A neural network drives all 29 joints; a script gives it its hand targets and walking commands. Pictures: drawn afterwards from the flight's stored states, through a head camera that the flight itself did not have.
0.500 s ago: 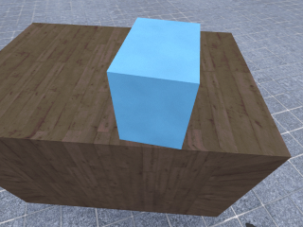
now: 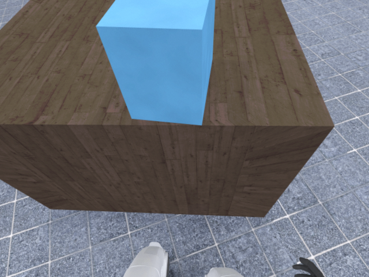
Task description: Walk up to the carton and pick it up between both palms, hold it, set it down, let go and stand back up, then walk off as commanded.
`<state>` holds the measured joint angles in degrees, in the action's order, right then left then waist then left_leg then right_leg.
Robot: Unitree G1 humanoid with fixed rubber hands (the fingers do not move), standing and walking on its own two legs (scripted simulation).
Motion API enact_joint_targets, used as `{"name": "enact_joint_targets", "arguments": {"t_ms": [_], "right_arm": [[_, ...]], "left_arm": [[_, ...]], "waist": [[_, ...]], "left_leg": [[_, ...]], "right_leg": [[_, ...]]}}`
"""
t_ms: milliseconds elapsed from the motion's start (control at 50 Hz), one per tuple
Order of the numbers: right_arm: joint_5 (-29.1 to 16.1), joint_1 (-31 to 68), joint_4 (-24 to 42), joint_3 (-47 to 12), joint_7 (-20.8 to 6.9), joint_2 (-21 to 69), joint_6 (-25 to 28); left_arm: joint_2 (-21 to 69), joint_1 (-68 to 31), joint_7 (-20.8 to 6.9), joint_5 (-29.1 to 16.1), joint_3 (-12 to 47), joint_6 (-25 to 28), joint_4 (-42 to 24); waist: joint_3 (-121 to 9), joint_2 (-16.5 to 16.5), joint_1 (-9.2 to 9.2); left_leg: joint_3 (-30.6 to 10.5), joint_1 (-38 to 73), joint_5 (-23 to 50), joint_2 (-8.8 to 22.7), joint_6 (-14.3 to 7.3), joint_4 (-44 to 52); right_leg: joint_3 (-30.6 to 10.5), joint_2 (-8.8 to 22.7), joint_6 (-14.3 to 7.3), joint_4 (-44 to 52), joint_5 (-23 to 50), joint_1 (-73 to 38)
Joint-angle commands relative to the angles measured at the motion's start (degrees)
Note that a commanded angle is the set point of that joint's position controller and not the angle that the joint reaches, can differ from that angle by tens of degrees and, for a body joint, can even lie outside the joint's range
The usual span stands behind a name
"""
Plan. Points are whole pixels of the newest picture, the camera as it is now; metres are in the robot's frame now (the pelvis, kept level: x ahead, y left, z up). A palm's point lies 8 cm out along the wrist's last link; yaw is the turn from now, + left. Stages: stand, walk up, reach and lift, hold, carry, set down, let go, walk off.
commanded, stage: walk off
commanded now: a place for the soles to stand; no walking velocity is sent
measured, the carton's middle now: (171, 47) +0.62 +0.03 +0.14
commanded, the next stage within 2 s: none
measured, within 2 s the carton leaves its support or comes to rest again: neither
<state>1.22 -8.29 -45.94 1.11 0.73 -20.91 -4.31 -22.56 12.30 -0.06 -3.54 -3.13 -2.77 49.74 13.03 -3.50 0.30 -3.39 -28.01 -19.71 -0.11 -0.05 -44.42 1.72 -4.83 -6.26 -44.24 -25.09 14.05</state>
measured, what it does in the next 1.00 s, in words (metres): walks backwards: left foot, then right foot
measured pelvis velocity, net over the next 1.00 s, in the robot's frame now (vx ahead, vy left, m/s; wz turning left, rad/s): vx -0.20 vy -0.06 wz -0.02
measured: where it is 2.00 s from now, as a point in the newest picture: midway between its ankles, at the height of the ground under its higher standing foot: outside the picture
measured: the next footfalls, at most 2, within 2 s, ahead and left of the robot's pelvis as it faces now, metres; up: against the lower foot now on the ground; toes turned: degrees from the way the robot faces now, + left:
left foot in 0.42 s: -0.02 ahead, +0.09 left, +0.00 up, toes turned -7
right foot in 0.58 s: -0.14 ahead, -0.18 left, +0.00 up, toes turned +6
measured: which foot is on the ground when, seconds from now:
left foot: up 0.00-0.40, down 0.42-0.58, up 0.60-1.00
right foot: down 0.00-0.40, up 0.42-0.56, down 0.58-1.00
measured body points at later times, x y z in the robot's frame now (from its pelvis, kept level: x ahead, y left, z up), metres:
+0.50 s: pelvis -0.10 -0.06 +0.00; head -0.05 -0.12 +0.44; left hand +0.07 +0.25 -0.07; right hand -0.15 -0.38 -0.15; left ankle -0.06 +0.09 -0.71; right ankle -0.10 -0.12 -0.66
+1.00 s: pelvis -0.20 -0.06 -0.01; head -0.15 -0.12 +0.43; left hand -0.08 +0.24 -0.09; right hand -0.10 -0.38 -0.16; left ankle -0.18 +0.08 -0.64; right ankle -0.18 -0.19 -0.71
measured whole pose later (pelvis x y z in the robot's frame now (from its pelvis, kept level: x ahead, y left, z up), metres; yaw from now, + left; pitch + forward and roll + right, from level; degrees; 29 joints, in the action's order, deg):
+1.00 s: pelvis -0.20 -0.06 -0.01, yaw -1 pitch -8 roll +2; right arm 1.2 -6.5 -48.9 1.2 2.2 -25.8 -4.3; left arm -18.3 6.9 2.8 -3.5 -3.1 -1.6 47.8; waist 15.2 -5.9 2.2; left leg -8.1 -26.2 -26.0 -8.5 0.0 -71.5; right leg -7.0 -1.6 0.4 -50.9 -26.0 17.3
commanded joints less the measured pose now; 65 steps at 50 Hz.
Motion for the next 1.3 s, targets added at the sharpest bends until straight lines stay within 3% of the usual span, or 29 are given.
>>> {"name": "enact_joint_targets", "arguments": {"t_ms": [0, 40, 140, 220, 300, 340, 360, 380, 400, 420, 440, 480, 500, 520, 540, 560, 600, 660, 720, 900, 940, 960, 1000, 1120, 1180, 1200, 1220, 1260, 1280], "right_arm": [[-0.3, -2.2, 1.1, 6.6, 1.8, -14.2, -0.6], [-1.0, -4.1, -0.5, 6.6, 1.6, -14.2, -0.9], [-0.4, -9.0, -1.3, 6.7, 1.3, -14.5, -0.6], [-0.3, -17.2, -4.6, 7.5, 1.3, -15.6, -0.6], [-0.6, -26.9, -7.0, 9.3, 1.5, -16.2, -0.6], [-0.7, -31.4, -6.0, 9.4, 1.6, -15.6, -0.2], [-0.7, -33.2, -5.1, 9.9, 1.8, -16.3, 0.1], [-1.0, -18.4, -1.5, 8.0, 2.4, -13.7, 0.7], [0.0, -5.3, 2.4, 6.6, 2.4, -14.2, 1.8], [1.0, 2.0, 5.3, 5.6, 2.2, -14.7, 2.3], [1.4, 5.2, 5.6, 4.5, 2.3, -15.2, 2.7], [1.2, 12.0, 5.7, 5.4, 2.6, -18.6, 3.4], [1.1, 8.5, 5.1, 5.0, 2.5, -16.8, 3.2], [0.9, 2.2, 3.2, 4.6, 2.4, -14.4, 3.0], [0.6, -4.8, 2.3, 5.0, 1.5, -13.5, 2.1], [0.2, -7.0, 2.5, 4.9, 1.3, -12.7, 1.9], [0.3, -10.8, 1.3, 5.9, 1.9, -12.5, 1.3], [0.0, -2.4, 0.8, 6.3, 2.5, -15.0, 0.8], [-0.4, -2.9, -0.5, 6.4, 2.1, -15.1, 0.5], [-0.4, -1.2, 0.7, 7.0, 1.4, -15.4, 0.1], [-0.5, -1.3, 0.8, 7.3, 1.5, -15.8, -0.3], [-0.2, -0.6, 1.5, 7.1, 1.3, -15.4, -0.2], [-0.4, -1.9, 1.2, 7.6, 1.1, -15.9, -0.1], [-0.4, -1.1, 2.1, 7.7, 0.1, -16.1, 0.8], [0.0, -13.0, -2.3, 8.8, -0.5, -16.7, 2.5], [0.4, -9.9, -2.4, 8.7, -0.4, -17.4, 2.9], [1.0, -5.3, -1.0, 8.5, -0.1, -21.0, 3.3], [0.3, -1.3, 1.3, 8.4, -0.3, -23.0, 3.2], [0.8, 0.8, 1.9, 8.0, 0.3, -21.5, 3.2]], "left_arm": [[-17.6, -5.0, 2.0, 4.9, -4.7, 1.5, -6.8], [-14.2, -6.8, 2.0, 4.5, -4.4, 2.3, -6.5], [-13.6, -5.3, 1.8, 4.4, -5.6, 2.7, -6.8], [-13.1, -9.2, 1.9, 3.5, -6.3, 1.7, -8.2], [-11.8, -16.0, 1.8, 3.6, -6.8, 0.6, -10.0], [-11.6, -18.3, 1.7, 3.7, -6.7, -0.1, -11.2], [-10.9, -18.4, 1.5, 3.1, -7.3, -0.8, -11.6], [-9.7, -10.3, 2.3, 2.9, -7.0, -0.8, -8.9], [-9.4, -5.3, 2.4, 2.6, -6.6, -0.9, -8.9], [-10.8, 1.7, 2.3, 3.6, -6.1, -0.5, -7.7], [-11.3, 5.5, 2.3, 2.9, -5.6, -0.3, -6.2], [-12.2, 9.7, 2.6, 2.9, -5.6, 0.3, -6.3], [-12.6, 8.5, 2.2, 3.2, -5.8, 1.0, -5.6], [-11.4, 6.4, 1.9, 3.7, -5.7, 2.0, -3.5], [-13.1, 3.3, 1.7, 3.7, -6.0, 2.5, -4.1], [-16.0, 1.4, 2.0, 3.8, -6.5, 2.8, -4.7], [-16.4, -0.9, 2.7, 3.8, -5.4, 2.4, -5.6], [-16.8, -7.4, 3.4, 4.1, -4.6, 2.8, -6.5], [-14.0, -5.7, 3.7, 3.4, -4.6, 3.2, -6.2], [-14.6, -3.1, 4.2, 3.9, -5.0, 3.5, -7.8], [-16.2, -5.0, 3.8, 4.5, -5.3, 3.3, -8.1], [-16.1, -4.3, 4.0, 4.4, -5.2, 3.4, -8.2], [-17.5, -6.9, 3.6, 5.0, -5.7, 3.1, -8.8], [-18.2, -8.4, 3.8, 4.9, -5.0, 2.9, -10.1], [-16.9, -13.7, 3.9, 4.6, -4.0, 2.2, -9.5], [-12.5, -10.3, 4.3, 4.1, -2.9, 1.7, -7.7], [-9.5, -5.6, 4.1, 3.1, -2.3, 1.4, -6.9], [-14.6, -8.2, 4.5, 3.2, -3.4, 0.2, -8.3], [-16.7, -7.0, 4.3, 3.5, -4.1, -0.1, -6.5]], "waist": [[-3.1, 5.2, 0.62], [1.0, 8.5, 2.04], [-7.8, 11.3, 0.85], [-9.6, 16.9, 3.51], [-11.7, 18.8, 7.6], [-13.8, 16.8, 11.06], [-15.5, 4.0, 13.2], [-11.2, -11.1, 7.24], [-7.0, -9.8, 1.5], [-7.1, -6.5, -3.84], [-8.5, -9.1, -6.3], [-2.2, -14.6, -9.34], [-2.6, -12.7, -8.05], [-6.3, -3.7, -6.18], [-10.1, 7.7, -4.11], [-14.6, 14.6, -2.04], [-14.1, 12.3, 2.95], [-7.2, 11.0, 1.47], [-5.5, 11.4, 1.34], [-7.6, 9.6, -0.31], [-6.8, 13.3, -0.72], [-6.0, 8.9, -0.09], [-6.0, 14.3, -0.54], [-4.5, 17.1, -0.39], [-13.1, 13.4, 6.43], [-11.4, 3.9, 4.75], [-10.5, -9.8, 0.92], [-8.1, -7.6, 2.33], [-6.0, -2.8, 2.05]], "left_leg": [[-13.7, -4.2, -10.3, -7.3, -2.5, -22.2], [-13.8, -7.5, -2.6, -9.0, -2.0, -20.8], [-9.5, -4.7, 0.2, -9.0, 0.0, -19.5], [-3.4, 4.9, -3.7, -11.8, 1.1, -9.1], [-1.4, 19.1, -3.6, -9.8, -0.9, 0.1], [1.4, 24.3, 0.1, -6.6, -5.1, 12.9], [-5.7, 23.7, 5.7, 0.3, -10.1, 22.6], [-19.3, 5.0, 12.9, 11.0, -15.1, 24.8], [-35.4, -7.1, 13.0, 19.4, -19.4, 25.1], [-36.5, -14.7, 12.7, 18.9, -18.2, 24.0], [-30.4, -14.3, 13.0, 18.8, -15.7, 21.7], [-30.1, -23.2, 18.2, 21.0, -17.4, 19.3], [-25.5, -17.6, 23.8, 15.8, -13.8, 13.0], [-18.1, -7.6, 25.8, 8.1, -7.0, 1.6], [-9.7, -1.1, 13.5, -0.9, -1.8, -9.4], [-8.3, -6.9, -7.6, -6.6, -0.8, -12.7], [-12.2, -9.8, -14.3, -7.6, -2.1, -17.8], [-14.9, -7.7, -9.4, -8.1, -1.1, -24.7], [-12.7, -9.7, -5.3, -8.2, -0.8, -23.5], [-11.4, -8.3, -5.6, -7.8, 0.3, -28.0], [-12.4, -6.5, -7.3, -8.0, 1.0, -31.6], [-13.0, -7.0, -7.7, -8.0, 0.7, -31.5], [-12.0, -6.3, -7.7, -6.7, 1.1, -31.5], [-9.7, -0.3, -10.4, -2.1, -0.5, -19.1], [-12.4, 24.0, -0.3, 3.3, -1.6, 8.7], [-16.5, 20.5, -2.2, 3.6, -0.6, 13.4], [-28.5, 15.5, 7.1, 10.9, -1.2, 18.2], [-42.7, 2.7, -7.6, 15.8, -0.8, 32.6], [-39.7, 3.6, -15.3, 14.1, 4.6, 34.5]], "right_leg": [[-32.5, 22.1, 5.8, 28.7, 6.9, 9.5], [-22.8, 15.5, 13.7, 26.5, 13.2, 4.7], [-21.7, 15.6, 14.8, 29.3, 11.7, -6.1], [-13.6, 10.8, 23.9, 31.1, 33.0, -7.6], [-9.7, 10.7, 24.1, 29.6, 37.3, 1.2], [-4.2, 6.7, 25.9, 19.0, 36.5, 1.8], [-0.6, 1.5, 26.9, -3.9, 29.2, 1.2], [-5.4, 0.9, 16.2, -27.3, 1.3, -3.3], [-13.9, 0.9, 12.2, -38.1, -8.6, -1.4], [-19.3, 1.1, 8.6, -39.7, -8.0, -5.0], [-18.2, 1.5, 7.0, -38.5, -8.0, -2.8], [-23.9, 6.1, 4.6, -30.6, -11.3, -7.5], [-22.2, 6.3, 5.2, -16.8, -10.0, -7.5], [-21.0, 9.7, 6.4, 10.3, -4.4, -10.0], [-24.1, 12.2, 7.5, 23.5, 18.3, -11.2], [-30.0, 15.1, 8.1, 17.1, 34.6, -17.8], [-29.2, 18.9, 8.5, 8.9, 57.4, -12.9], [-32.8, 18.4, 8.1, 16.3, 38.3, 0.8], [-25.2, 15.6, 11.5, 13.1, 42.9, -6.0], [-27.8, 18.2, 6.3, 14.5, 35.6, -7.1], [-29.7, 19.2, -0.3, 15.3, 31.4, -2.4], [-31.6, 19.7, 0.3, 16.1, 29.0, -1.7], [-31.4, 21.0, -5.2, 16.4, 21.6, -0.1], [-30.2, 22.0, -6.1, 13.1, 24.3, 7.7], [-21.3, 14.2, 2.7, -4.4, 14.0, 19.4], [-17.1, 6.7, 3.8, -13.9, 1.3, 20.6], [-14.1, -2.7, 4.6, -23.8, -12.3, 24.3], [-19.5, -4.7, 5.4, -31.0, -10.5, 18.7], [-21.0, -4.0, 5.5, -30.2, -6.7, 20.1]]}}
